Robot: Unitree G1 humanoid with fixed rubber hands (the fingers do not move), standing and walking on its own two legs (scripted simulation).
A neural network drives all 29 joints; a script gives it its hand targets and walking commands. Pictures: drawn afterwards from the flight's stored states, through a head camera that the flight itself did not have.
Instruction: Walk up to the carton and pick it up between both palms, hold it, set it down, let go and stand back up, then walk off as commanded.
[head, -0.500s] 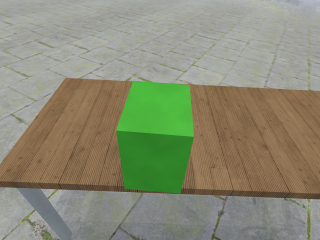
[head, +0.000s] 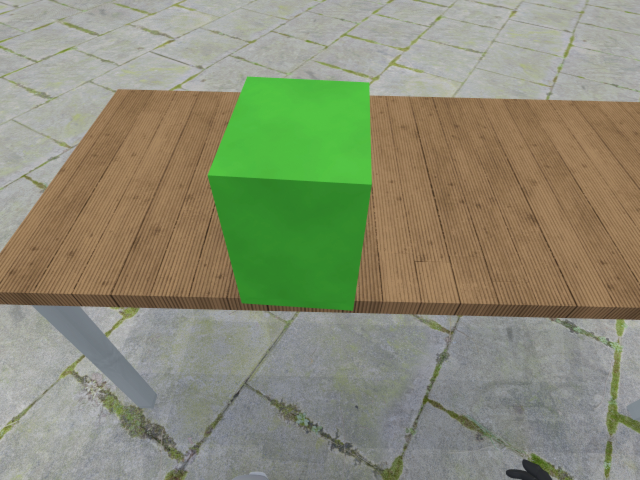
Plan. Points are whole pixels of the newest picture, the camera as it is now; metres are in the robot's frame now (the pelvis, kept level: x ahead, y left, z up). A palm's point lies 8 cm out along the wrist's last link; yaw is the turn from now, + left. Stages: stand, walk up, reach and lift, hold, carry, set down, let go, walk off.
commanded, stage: walk off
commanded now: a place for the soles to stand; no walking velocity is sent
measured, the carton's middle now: (302, 198) +0.51 +0.05 +0.07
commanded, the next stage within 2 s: none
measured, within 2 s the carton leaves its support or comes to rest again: neither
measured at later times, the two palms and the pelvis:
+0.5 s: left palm out of the picture -0.04 +0.33 -0.12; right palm out of the picture -0.04 -0.25 -0.10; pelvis -0.12 +0.04 +0.00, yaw +2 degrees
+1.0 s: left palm out of the picture -0.19 +0.27 -0.11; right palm out of the picture -0.10 -0.31 -0.11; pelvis -0.24 -0.02 -0.01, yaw +1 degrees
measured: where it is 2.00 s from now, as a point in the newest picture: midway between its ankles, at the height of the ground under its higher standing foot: outside the picture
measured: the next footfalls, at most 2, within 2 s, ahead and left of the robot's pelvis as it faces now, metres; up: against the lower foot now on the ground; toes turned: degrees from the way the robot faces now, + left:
left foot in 0.38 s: -0.04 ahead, +0.11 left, +0.00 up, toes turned -4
right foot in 0.88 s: -0.17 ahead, -0.11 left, +0.00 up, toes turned +11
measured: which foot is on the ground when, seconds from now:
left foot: down 0.00-0.00, up 0.02-0.36, down 0.38-0.90, up 0.92-1.00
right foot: down 0.00-0.38, up 0.40-0.86, down 0.88-1.00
